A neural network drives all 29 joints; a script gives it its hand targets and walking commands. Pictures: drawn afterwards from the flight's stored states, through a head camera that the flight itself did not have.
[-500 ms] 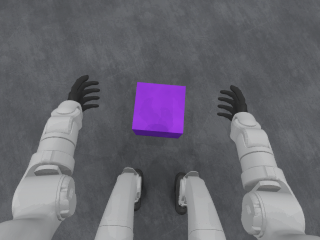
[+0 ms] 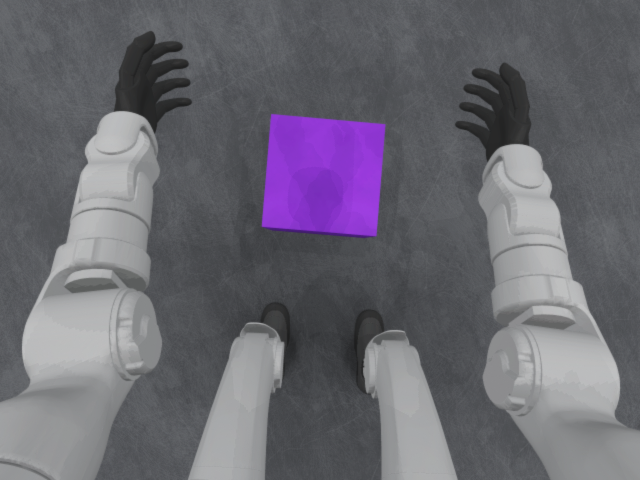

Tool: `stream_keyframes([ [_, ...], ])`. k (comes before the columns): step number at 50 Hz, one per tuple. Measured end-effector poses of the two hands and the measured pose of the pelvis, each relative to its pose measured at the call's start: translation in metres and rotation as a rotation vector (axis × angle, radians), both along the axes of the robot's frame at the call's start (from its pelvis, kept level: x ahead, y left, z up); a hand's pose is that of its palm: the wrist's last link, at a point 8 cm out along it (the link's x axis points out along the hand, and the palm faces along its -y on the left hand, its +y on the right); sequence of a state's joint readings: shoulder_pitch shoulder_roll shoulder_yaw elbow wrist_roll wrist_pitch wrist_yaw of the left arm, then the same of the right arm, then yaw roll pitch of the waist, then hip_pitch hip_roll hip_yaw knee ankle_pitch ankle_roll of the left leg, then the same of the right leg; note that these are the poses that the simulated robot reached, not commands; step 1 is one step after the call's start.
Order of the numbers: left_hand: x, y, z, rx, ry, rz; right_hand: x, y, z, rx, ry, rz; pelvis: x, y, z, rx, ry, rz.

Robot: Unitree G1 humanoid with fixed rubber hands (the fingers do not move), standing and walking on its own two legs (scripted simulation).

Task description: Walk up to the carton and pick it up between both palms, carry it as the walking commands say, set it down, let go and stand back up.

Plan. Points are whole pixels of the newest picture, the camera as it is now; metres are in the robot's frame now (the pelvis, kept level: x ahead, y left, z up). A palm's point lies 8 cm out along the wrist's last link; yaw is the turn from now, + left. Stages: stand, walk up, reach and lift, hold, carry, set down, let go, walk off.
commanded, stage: reach and lift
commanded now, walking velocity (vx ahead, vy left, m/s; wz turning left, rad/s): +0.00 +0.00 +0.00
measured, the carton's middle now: (322, 182) +0.49 +0.01 -0.56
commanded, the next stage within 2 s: none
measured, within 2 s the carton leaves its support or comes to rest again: neither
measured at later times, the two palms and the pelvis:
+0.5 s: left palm (179, 150) +0.48 +0.23 -0.25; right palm (459, 169) +0.48 -0.18 -0.25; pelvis -0.03 +0.00 -0.12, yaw -1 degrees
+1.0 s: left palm (210, 169) +0.48 +0.22 -0.39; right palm (427, 182) +0.48 -0.18 -0.39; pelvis -0.05 +0.00 -0.24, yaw -1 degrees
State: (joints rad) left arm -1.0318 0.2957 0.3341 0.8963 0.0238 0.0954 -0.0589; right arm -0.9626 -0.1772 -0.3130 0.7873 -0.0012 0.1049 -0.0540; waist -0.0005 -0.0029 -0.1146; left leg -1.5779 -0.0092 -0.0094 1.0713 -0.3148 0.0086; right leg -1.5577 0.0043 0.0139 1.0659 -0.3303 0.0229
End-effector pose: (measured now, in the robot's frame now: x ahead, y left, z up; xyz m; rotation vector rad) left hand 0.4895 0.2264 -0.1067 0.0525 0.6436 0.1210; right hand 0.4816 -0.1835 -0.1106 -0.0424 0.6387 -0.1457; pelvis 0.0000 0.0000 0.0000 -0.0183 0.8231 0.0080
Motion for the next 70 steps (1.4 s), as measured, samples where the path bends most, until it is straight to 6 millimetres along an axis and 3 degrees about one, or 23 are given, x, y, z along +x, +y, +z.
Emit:
stream_keyframes([
  [8,-0.009,0.002,-0.026,0.0,0.024,0.003,-0.007,0.002,-0.026,0.002,0.026,-0.003,-0.004,-0.001,-0.016,0.0,0.035,-0.004],
  [25,-0.01,0.003,-0.139,0.009,0.017,0.026,-0.005,0.0,-0.135,-0.024,0.027,-0.02,-0.032,-0.002,-0.124,-0.012,0.039,-0.002],
  [41,-0.008,-0.001,-0.229,0.004,0.036,0.04,-0.001,0.004,-0.223,-0.021,0.049,-0.023,-0.046,-0.001,-0.2,-0.016,-0.004,-0.004],
  [64,-0.016,-0.011,-0.358,0.013,0.11,0.038,-0.009,0.011,-0.353,-0.002,0.119,0.002,-0.052,-0.003,-0.281,-0.009,-0.116,-0.017],
  [70,-0.017,-0.017,-0.377,0.0,0.125,0.037,-0.009,0.006,-0.369,-0.011,0.129,0.003,-0.052,-0.004,-0.292,-0.004,-0.168,-0.016],
])
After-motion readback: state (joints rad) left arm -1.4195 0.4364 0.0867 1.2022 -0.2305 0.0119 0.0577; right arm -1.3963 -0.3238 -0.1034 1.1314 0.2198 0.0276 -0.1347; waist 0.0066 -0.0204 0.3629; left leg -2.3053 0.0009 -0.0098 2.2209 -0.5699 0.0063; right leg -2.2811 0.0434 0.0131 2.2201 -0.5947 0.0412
